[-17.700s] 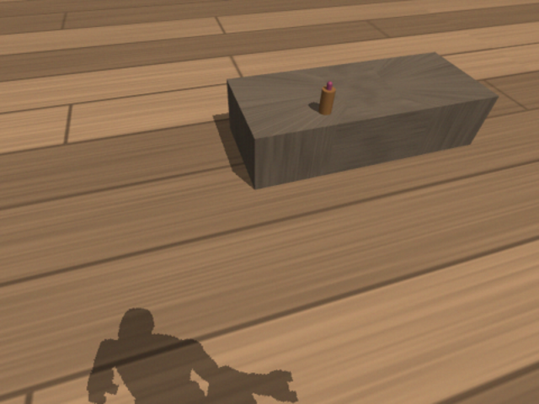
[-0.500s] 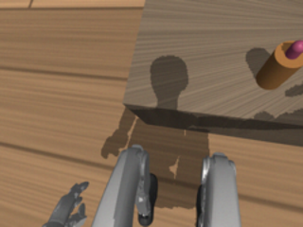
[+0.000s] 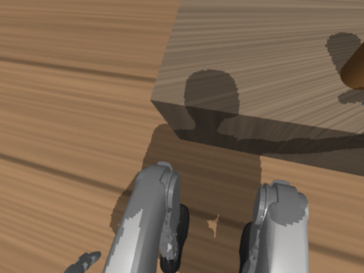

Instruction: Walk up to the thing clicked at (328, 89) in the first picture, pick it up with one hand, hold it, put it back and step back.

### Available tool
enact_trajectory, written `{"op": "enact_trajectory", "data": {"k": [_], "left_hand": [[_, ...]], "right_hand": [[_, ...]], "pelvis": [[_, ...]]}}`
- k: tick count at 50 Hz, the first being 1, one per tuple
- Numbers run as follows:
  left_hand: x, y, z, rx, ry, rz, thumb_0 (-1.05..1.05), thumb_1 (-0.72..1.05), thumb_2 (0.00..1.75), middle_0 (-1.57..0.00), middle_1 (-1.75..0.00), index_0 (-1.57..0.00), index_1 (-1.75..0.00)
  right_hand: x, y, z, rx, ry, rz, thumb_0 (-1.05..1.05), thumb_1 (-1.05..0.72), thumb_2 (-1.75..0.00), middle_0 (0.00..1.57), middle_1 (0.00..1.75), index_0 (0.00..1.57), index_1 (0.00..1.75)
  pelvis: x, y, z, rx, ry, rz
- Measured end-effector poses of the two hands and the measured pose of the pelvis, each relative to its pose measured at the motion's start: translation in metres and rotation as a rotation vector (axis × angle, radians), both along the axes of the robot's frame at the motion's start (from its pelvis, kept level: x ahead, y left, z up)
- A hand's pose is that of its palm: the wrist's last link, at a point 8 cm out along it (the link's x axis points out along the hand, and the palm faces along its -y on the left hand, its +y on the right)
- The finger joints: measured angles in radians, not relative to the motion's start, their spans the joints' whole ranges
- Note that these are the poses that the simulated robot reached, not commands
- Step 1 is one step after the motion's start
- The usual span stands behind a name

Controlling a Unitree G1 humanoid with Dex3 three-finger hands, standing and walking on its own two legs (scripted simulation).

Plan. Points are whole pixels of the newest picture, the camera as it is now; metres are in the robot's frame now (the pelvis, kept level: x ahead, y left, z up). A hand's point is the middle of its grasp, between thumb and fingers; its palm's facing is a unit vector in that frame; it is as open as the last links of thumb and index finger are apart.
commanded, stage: close in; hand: right
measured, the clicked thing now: out of the picture +0.53 -0.28 +0.04
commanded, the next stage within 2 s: rest palm in 0.24 s
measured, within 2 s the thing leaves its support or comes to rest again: leaves its support in 1.48 s
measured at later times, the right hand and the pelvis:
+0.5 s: hand out of the picture +0.52 -0.30 +0.02, palm faces +0.28 +0.96 +0.00, open 17.2 cm; pelvis +0.01 +0.01 +0.02, yaw -3 degrees
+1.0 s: hand out of the picture +0.52 -0.30 +0.01, palm faces +0.29 +0.96 -0.01, open 11.0 cm; pelvis +0.01 +0.00 +0.01, yaw -2 degrees
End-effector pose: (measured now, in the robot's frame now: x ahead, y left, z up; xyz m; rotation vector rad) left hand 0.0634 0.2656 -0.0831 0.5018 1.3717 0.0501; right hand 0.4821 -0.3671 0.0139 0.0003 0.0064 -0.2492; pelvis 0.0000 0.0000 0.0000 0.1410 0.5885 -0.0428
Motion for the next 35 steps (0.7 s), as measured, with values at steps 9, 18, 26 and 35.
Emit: {"op": "enact_trajectory", "data": {"k": [9,18,26,35], "left_hand": [[0.021,0.007,0.006,-0.016,-0.024,0.000,0.00,0.89,0.90,-0.21,-0.30,-0.20,-0.30],[0.043,0.013,0.005,-0.012,-0.027,-0.025,0.00,0.90,0.91,-0.21,-0.30,-0.20,-0.30],[0.056,0.013,0.001,-0.013,-0.040,-0.042,0.00,0.86,0.93,-0.21,-0.29,-0.19,-0.31],[0.049,0.008,-0.006,-0.027,-0.030,-0.029,0.00,0.87,0.92,-0.21,-0.29,-0.20,-0.31]], "right_hand": [[0.006,0.012,0.008,0.008,0.031,-0.027,-0.01,0.55,-0.06,0.03,0.05,0.03,0.05],[0.001,0.020,0.002,0.017,0.023,-0.046,-0.01,0.52,-0.07,0.03,0.05,0.03,0.05],[0.004,0.025,0.004,0.004,0.011,-0.038,-0.01,0.46,-0.10,0.04,0.06,0.03,0.06],[0.009,0.031,0.000,0.006,0.018,-0.026,-0.01,0.41,-0.16,0.20,0.17,0.20,0.17]], "pelvis": [[0.009,0.003,0.013,-0.020,0.031,-0.007],[0.014,0.006,0.017,-0.032,0.045,-0.014],[0.014,0.006,0.016,-0.036,0.042,-0.020],[0.011,0.005,0.011,-0.036,0.037,-0.020]]}}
